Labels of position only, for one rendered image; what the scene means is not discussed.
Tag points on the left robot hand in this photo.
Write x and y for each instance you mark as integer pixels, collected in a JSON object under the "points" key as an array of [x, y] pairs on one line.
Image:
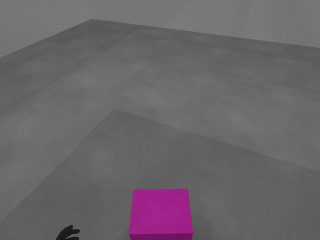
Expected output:
{"points": [[67, 231]]}

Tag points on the carton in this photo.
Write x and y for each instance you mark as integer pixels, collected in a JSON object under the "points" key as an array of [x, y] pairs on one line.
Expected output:
{"points": [[160, 214]]}

